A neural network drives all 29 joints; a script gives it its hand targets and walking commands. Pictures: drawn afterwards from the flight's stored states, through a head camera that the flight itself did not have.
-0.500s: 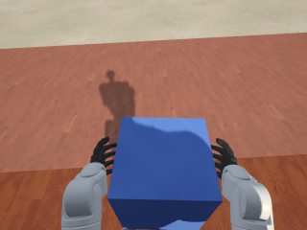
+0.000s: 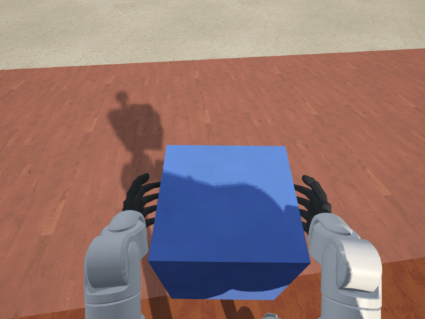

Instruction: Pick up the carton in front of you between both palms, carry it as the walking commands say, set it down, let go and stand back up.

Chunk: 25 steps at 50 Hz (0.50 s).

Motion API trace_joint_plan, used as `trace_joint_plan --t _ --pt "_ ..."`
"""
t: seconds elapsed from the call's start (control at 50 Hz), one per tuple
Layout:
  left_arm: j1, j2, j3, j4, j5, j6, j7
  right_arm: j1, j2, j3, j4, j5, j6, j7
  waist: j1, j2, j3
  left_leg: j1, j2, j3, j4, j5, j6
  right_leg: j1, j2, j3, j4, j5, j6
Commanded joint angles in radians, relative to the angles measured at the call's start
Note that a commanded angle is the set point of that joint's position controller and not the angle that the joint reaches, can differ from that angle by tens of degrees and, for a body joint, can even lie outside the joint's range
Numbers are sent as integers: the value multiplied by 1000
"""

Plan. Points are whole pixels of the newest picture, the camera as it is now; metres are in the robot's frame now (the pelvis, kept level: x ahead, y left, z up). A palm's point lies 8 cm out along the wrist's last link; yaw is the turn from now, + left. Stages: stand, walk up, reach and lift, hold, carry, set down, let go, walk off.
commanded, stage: carry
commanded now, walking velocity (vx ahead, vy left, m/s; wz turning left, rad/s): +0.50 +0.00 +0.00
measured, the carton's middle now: (224, 228) +0.30 +0.00 +0.02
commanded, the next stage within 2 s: none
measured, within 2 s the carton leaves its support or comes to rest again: neither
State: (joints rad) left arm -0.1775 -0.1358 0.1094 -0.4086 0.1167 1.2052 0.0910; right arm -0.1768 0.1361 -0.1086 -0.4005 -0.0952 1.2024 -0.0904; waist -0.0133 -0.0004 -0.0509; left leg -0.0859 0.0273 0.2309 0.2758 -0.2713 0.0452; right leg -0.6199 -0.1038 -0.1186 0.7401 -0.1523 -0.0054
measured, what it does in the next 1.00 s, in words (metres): walks ahead: right foot, then left foot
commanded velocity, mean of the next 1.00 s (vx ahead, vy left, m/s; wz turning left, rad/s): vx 0.50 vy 0.00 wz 0.00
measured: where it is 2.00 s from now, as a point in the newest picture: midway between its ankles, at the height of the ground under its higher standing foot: (219, 181)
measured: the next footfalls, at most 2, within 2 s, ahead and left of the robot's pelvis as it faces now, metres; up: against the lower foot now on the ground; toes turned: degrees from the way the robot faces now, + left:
right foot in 0.14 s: +0.30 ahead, -0.10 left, +0.00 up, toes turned -8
left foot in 0.62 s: +0.56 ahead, +0.05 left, -0.03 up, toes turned +5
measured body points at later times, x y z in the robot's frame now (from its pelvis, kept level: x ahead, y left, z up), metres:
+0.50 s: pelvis +0.32 -0.04 -0.01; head +0.38 -0.04 +0.43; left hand +0.69 +0.14 +0.08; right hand +0.71 -0.16 +0.08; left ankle +0.42 +0.10 -0.71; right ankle +0.26 -0.10 -0.75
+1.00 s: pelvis +0.66 +0.00 -0.04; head +0.73 +0.01 +0.40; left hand +1.04 +0.14 +0.05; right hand +1.03 -0.16 +0.06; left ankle +0.53 +0.05 -0.77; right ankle +0.79 -0.11 -0.75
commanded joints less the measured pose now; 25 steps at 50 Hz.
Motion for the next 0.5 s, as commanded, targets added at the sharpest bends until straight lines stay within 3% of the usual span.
trace_joint_plan --t 0.0,0.06,0.1,0.12,0.14,0.16,0.18,0.2,0.22,0.24,0.28,0.34,0.4,0.48 --pt "-510 -837 -749 -28 -411 5 -234 -483 812 717 -26 403 5 257 -20 147 -176 180 190 -93 -27 487 86 -7 50 -83 -119 82 -14" --pt "-613 -772 -740 25 -421 16 -232 -570 750 705 29 393 10 241 -28 167 -146 172 194 -75 34 565 71 71 71 -95 -179 119 -54" --pt "-653 -744 -710 92 -418 16 -229 -658 721 703 70 399 14 232 23 154 -214 132 169 -12 239 685 35 291 125 -137 -225 90 -70" --pt "-668 -730 -686 132 -417 16 -227 -699 714 700 95 402 16 228 66 95 -290 51 122 16 440 630 9 491 151 -149 -237 20 -68" --pt "-686 -722 -662 167 -416 17 -224 -744 704 689 126 403 18 225 105 -47 -355 -114 90 -2 700 360 -9 657 -25 100 -261 -98 -77" --pt "-727 -693 -638 206 -409 12 -225 -773 746 691 136 417 21 220 68 -320 -409 -454 -72 -82 965 -166 -45 846 -282 634 -403 -172 -236" --pt "-754 -738 -635 234 -437 11 -227 -801 756 667 180 418 19 215 69 -292 -405 -562 -55 -218 1125 -245 -17 854 -299 685 -454 -128 -277" --pt "-799 -783 -642 233 -455 1 -230 -850 796 668 193 431 10 213 74 -246 -392 -610 -15 -245 1166 -214 12 833 -269 580 -412 24 -269" --pt "-855 -831 -656 233 -478 -9 -235 -900 834 667 202 439 -2 211 75 -122 -393 -631 15 -250 1147 -175 27 799 -245 487 -374 132 -249" --pt "-918 -874 -669 228 -502 -21 -239 -933 869 664 215 445 -13 208 68 -54 -378 -625 42 -258 1086 -128 32 738 -222 408 -364 182 -228" --pt "-1031 -935 -685 224 -539 -43 -244 -993 916 656 243 445 -36 200 58 -67 -406 -577 53 -246 992 -81 27 683 -202 325 -383 160 -208" --pt "-1106 -954 -677 253 -555 -65 -242 -1045 934 640 287 433 -62 183 56 -71 -404 -616 46 -215 858 -63 11 687 -185 254 -384 200 -228" --pt "-1129 -939 -652 303 -549 -73 -235 -1074 924 619 329 420 -74 169 72 -81 -374 -639 34 -180 655 10 -5 711 -142 179 -365 313 -226" --pt "-1142 -927 -618 342 -537 -65 -229 -1115 911 597 349 415 -66 161 91 -119 -352 -538 -31 -104 387 215 1 736 -71 70 -295 495 -182"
